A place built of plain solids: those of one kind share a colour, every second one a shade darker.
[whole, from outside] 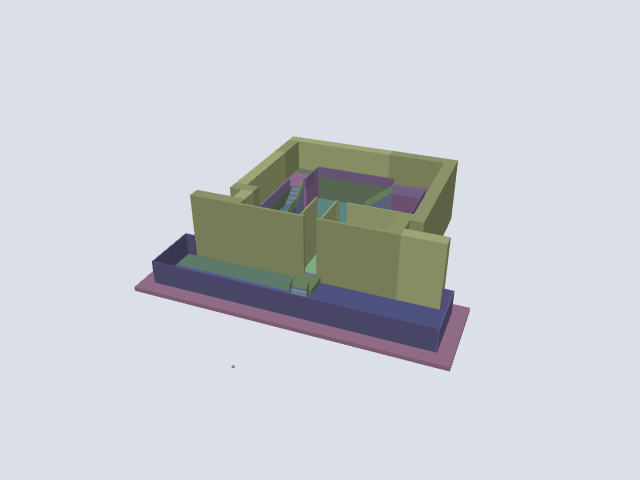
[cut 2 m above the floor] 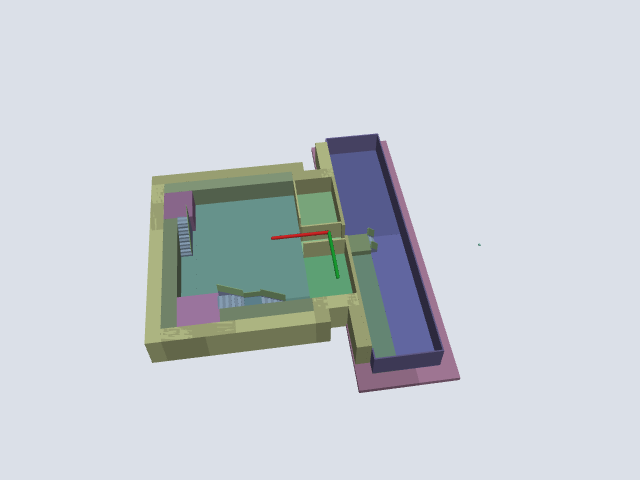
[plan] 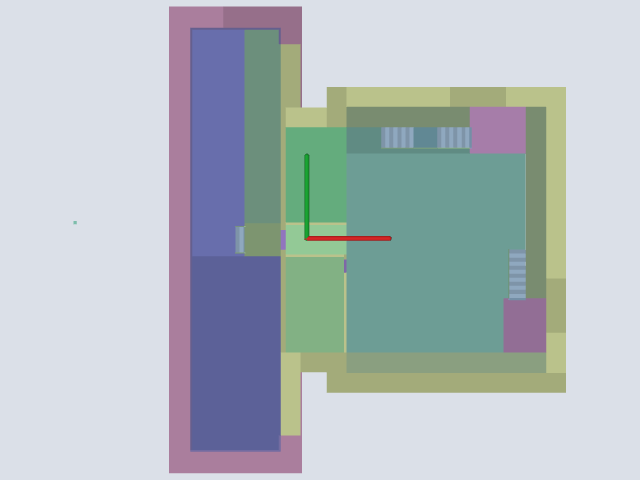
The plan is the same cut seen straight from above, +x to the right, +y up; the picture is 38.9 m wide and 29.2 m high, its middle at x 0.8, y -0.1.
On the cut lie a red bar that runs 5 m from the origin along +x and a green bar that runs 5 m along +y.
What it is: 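A prison house block; a day room with a gallery of cells round it a storey up, a servery, an office and a passage along the front, a yard behind a wall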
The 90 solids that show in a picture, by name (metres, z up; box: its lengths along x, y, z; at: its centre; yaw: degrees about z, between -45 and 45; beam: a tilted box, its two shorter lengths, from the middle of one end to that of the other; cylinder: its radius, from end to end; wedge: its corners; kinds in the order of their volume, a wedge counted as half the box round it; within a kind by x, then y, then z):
{
 "wall_brick_1": {"box": [0.3, 6.25, 6.83], "at": [-1.44, -3.81, 2.44]},
 "wall_brick_2": {"box": [0.3, 11.3, 6.83], "at": [-1.44, 6.16, 2.44]},
 "wall_brick_3": {"box": [1.2, 3.8, 6.83], "at": [-0.99, -10.09, 2.44]},
 "wall_brick_4": {"box": [1.2, 1.25, 6.83], "at": [-0.99, -7.56, 2.44]},
 "wall_brick_5": {"box": [0.9, 5.05, 6.83], "at": [-0.84, 9.29, 2.44]},
 "wall_brick_6": {"box": [4.0, 1.2, 6.83], "at": [0.41, -7.54, 2.44]},
 "wall_brick_7": {"box": [3.55, 0.15, 6.83], "at": [0.49, -1.06, 2.44]},
 "wall_brick_8": {"box": [3.7, 0.15, 6.83], "at": [0.56, 0.89, 2.44]},
 "wall_brick_9": {"box": [3.7, 1.2, 6.83], "at": [0.56, 7.36, 2.44]},
 "wall_brick_10": {"box": [1.2, 1.25, 6.83], "at": [1.81, -7.56, 2.44]},
 "wall_brick_11": {"box": [1.2, 2.45, 6.83], "at": [1.81, 7.99, 2.44]},
 "wall_brick_12": {"box": [0.15, 4.85, 6.83], "at": [2.34, -4.51, 2.44]},
 "wall_brick_13": {"box": [0.15, 0.3, 6.83], "at": [2.34, -1.14, 2.44]},
 "wall_brick_14": {"box": [8.7, 1.2, 6.83], "at": [6.76, 8.61, 2.44]},
 "wall_brick_15": {"box": [14.55, 1.2, 6.83], "at": [8.49, -8.79, 2.44]},
 "wall_brick_16": {"box": [5.8, 1.2, 6.83], "at": [11.61, 8.61, 2.44]},
 "wall_brick_17": {"box": [2.45, 1.2, 6.83], "at": [13.34, 8.61, 2.44]},
 "wall_brick_18": {"box": [1.2, 2.45, 6.83], "at": [15.16, -6.96, 2.44]},
 "wall_brick_19": {"box": [1.2, 5.7, 6.83], "at": [15.16, -5.29, 2.44]},
 "wall_brick_20": {"box": [1.2, 14.05, 6.83], "at": [15.16, 2.19, 2.44]},
 "floor_gallery_metal_1": {"box": [7.5, 1.25, 3.63], "at": [6.16, 7.39, 0.84]},
 "floor_gallery_metal_2": {"box": [12.15, 1.25, 3.63], "at": [8.49, -7.56, 0.84]},
 "floor_gallery_metal_3": {"box": [1.25, 11.65, 3.63], "at": [13.94, 2.19, 0.84]},
 "floor_dayroom_concrete_1": {"box": [7.5, 1.6, 0.98], "at": [6.16, 5.96, -0.49]},
 "floor_dayroom_concrete_2": {"box": [9.55, 12.1, 0.98], "at": [7.19, -0.89, -0.49]},
 "floor_dayroom_concrete_3": {"box": [1.35, 8.8, 0.98], "at": [12.64, 0.76, -0.49]},
 "yard_concrete_1": {"box": [5.9, 28.4, 0.4], "at": [-5.44, -0.09, -0.83]},
 "yard_concrete_2": {"box": [4.8, 14.5, 0.4], "at": [-2.69, -7.04, -0.83]},
 "yard_concrete_3": {"box": [4.8, 14.5, 0.4], "at": [-2.69, 6.86, -0.83]},
 "floor_landing_metal_1": {"box": [3.4, 2.85, 3.63], "at": [11.61, 6.59, 0.84]},
 "floor_landing_metal_2": {"box": [2.6, 3.3, 3.63], "at": [13.26, -5.29, 0.84]},
 "yard_yard_concrete_1": {"box": [3.3, 13.9, 0.4], "at": [-5.44, 5.86, -0.78]},
 "yard_yard_concrete_2": {"box": [5.5, 11.9, 0.4], "at": [-4.34, -7.04, -0.78]},
 "floor_lino_1": {"box": [3.55, 5.8, 0.98], "at": [0.49, -4.04, -0.49]},
 "floor_lino_2": {"box": [3.7, 1.8, 0.98], "at": [0.56, -0.09, -0.49]},
 "floor_servery_lino_1": {"box": [3.7, 5.8, 0.98], "at": [0.56, 3.86, -0.49]},
 "step_1": {"box": [0.27, 1.55, 0.24], "at": [-4.21, -0.09, -0.51]},
 "step_2": {"box": [0.27, 1.55, 0.43], "at": [-3.96, -0.09, -0.41]},
 "step_3": {"box": [0.27, 1.25, 0.2], "at": [4.66, 6.13, 0.05]},
 "step_4": {"box": [0.27, 1.25, 0.35], "at": [4.91, 6.13, 0.12]},
 "step_5": {"box": [0.27, 1.25, 0.49], "at": [5.15, 6.13, 0.2]},
 "step_6": {"box": [0.27, 1.25, 0.64], "at": [5.4, 6.13, 0.27]},
 "step_7": {"box": [0.27, 1.25, 0.79], "at": [5.64, 6.13, 0.34]},
 "step_8": {"box": [0.27, 1.25, 0.94], "at": [5.89, 6.13, 0.42]},
 "step_9": {"box": [0.27, 1.25, 1.08], "at": [6.13, 6.13, 0.49]},
 "step_10": {"box": [0.27, 1.25, 1.23], "at": [6.38, 6.13, 0.57]},
 "step_11": {"box": [0.27, 1.25, 1.53], "at": [8.06, 6.13, 0.71]},
 "step_12": {"box": [0.27, 1.25, 1.68], "at": [8.31, 6.13, 0.79]},
 "step_13": {"box": [0.27, 1.25, 1.82], "at": [8.55, 6.13, 0.86]},
 "step_14": {"box": [0.27, 1.25, 1.97], "at": [8.8, 6.13, 0.94]},
 "step_15": {"box": [0.27, 1.25, 2.12], "at": [9.04, 6.13, 1.01]},
 "step_16": {"box": [0.27, 1.25, 2.27], "at": [9.29, 6.13, 1.08]},
 "step_17": {"box": [0.27, 1.25, 2.41], "at": [9.53, 6.13, 1.16]},
 "step_18": {"box": [0.27, 1.25, 2.56], "at": [9.78, 6.13, 1.23]},
 "step_19": {"box": [1.0, 0.26, 2.5], "at": [12.81, -3.51, 1.2]},
 "step_20": {"box": [1.0, 0.26, 2.29], "at": [12.81, -3.26, 1.1]},
 "step_21": {"box": [1.0, 0.26, 2.09], "at": [12.81, -3.02, 0.99]},
 "step_22": {"box": [1.0, 0.26, 1.88], "at": [12.81, -2.77, 0.89]},
 "step_23": {"box": [1.0, 0.26, 1.68], "at": [12.81, -2.53, 0.79]},
 "step_24": {"box": [1.0, 0.26, 1.48], "at": [12.81, -2.28, 0.69]},
 "step_25": {"box": [1.0, 0.26, 1.27], "at": [12.81, -2.04, 0.59]},
 "step_26": {"box": [1.0, 0.26, 1.07], "at": [12.81, -1.79, 0.48]},
 "step_27": {"box": [1.0, 0.26, 0.87], "at": [12.81, -1.55, 0.38]},
 "step_28": {"box": [1.0, 0.26, 0.66], "at": [12.81, -1.3, 0.28]},
 "step_29": {"box": [1.0, 0.26, 0.46], "at": [12.81, -1.06, 0.18]},
 "step_30": {"box": [1.0, 0.26, 0.25], "at": [12.81, -0.81, 0.08]},
 "fence_metal_1": {"box": [0.12, 25.8, 2.6], "at": [-7.03, -0.09, 0.32]},
 "fence_metal_2": {"box": [5.5, 0.12, 2.6], "at": [-4.34, -12.93, 0.32]},
 "fence_metal_3": {"box": [5.5, 0.12, 2.6], "at": [-4.34, 12.75, 0.32]},
 "fence_metal_4": {"box": [0.12, 1.0, 2.6], "at": [-1.65, -12.49, 0.32]},
 "fence_metal_5": {"box": [0.12, 1.0, 2.6], "at": [-1.65, 12.31, 0.32]},
 "yard_stoop_concrete_1": {"box": [2.2, 11.9, 0.4], "at": [-2.69, 6.86, -0.78]},
 "floor_stoop_stone_1": {"box": [2.2, 2.0, 0.98], "at": [-2.69, -0.09, -0.49]},
 "rail_metal_1": {"box": [6.99, 0.12, 1.12], "at": [5.9, 6.82, 3.19]},
 "rail_metal_2": {"box": [9.55, 0.12, 1.12], "at": [7.19, -7.0, 3.19]},
 "rail_metal_3": {"box": [2.05, 0.12, 1.12], "at": [10.94, 5.22, 3.19]},
 "rail_metal_4": {"box": [0.12, 3.3, 1.12], "at": [12.02, -5.29, 3.19]},
 "rail_metal_5": {"box": [1.35, 0.12, 1.12], "at": [12.64, 5.22, 3.19]},
 "rail_metal_6": {"box": [0.12, 8.54, 1.12], "at": [13.37, 0.89, 3.19]},
 "floor_l1a_1": {"box": [1.47, 1.25, 1.38], "at": [7.22, 6.13, 0.64]},
 "floor_hda_1": {"box": [0.15, 1.55, 0.63], "at": [-3.78, -0.09, -0.31]},
 "floor_hda_2": {"box": [0.15, 1.25, 2.7], "at": [9.96, 6.13, 1.3]},
 "rail_1": {"wedge": [[-4.38, 0.69, -0.33], [-4.38, 0.69, 0.59], [-4.38, 0.74, -0.33], [-4.38, 0.74, 0.59], [-3.83, 0.69, 0.1], [-3.83, 0.69, 1.02], [-3.83, 0.74, 0.1], [-3.83, 0.74, 1.02]]},
 "rail_2": {"wedge": [[4.5, 5.46, 0.18], [4.5, 5.46, 1.07], [4.5, 5.51, 0.18], [4.5, 5.51, 1.07], [6.51, 5.46, 1.39], [6.51, 5.46, 2.29], [6.51, 5.51, 1.39], [6.51, 5.51, 2.29]]},
 "rail_3": {"box": [1.41, 0.05, 0.89], "at": [7.22, 5.49, 1.82]},
 "rail_4": {"wedge": [[7.93, 5.46, 1.52], [7.93, 5.46, 2.42], [7.93, 5.51, 1.52], [7.93, 5.51, 2.42], [9.91, 5.46, 2.71], [9.91, 5.46, 3.61], [9.91, 5.51, 2.71], [9.91, 5.51, 3.61]]},
 "rail_5": {"wedge": [[12.26, -3.64, 2.76], [12.26, -3.64, 3.61], [12.26, -0.65, 0.27], [12.26, -0.65, 1.13], [12.31, -3.64, 2.76], [12.31, -3.64, 3.61], [12.31, -0.65, 0.27], [12.31, -0.65, 1.13]]},
 "floor_sill_concrete_1": {"box": [0.3, 1.2, 0.98], "at": [-1.44, -0.09, -0.49]},
 "wall_1": {"wedge": [[7.93, 5.46, -0.05], [7.93, 5.46, 1.53], [7.93, 5.51, -0.05], [7.93, 5.51, 1.53], [9.91, 5.46, -0.05], [9.91, 5.46, 2.72], [9.91, 5.51, -0.05], [9.91, 5.51, 2.72]]},
 "wall_2": {"wedge": [[12.26, -3.64, -0.05], [12.26, -3.64, 2.76], [12.26, -0.65, -0.05], [12.26, -0.65, 0.27], [12.31, -3.64, -0.05], [12.31, -3.64, 2.76], [12.31, -0.65, -0.05], [12.31, -0.65, 0.27]]}
}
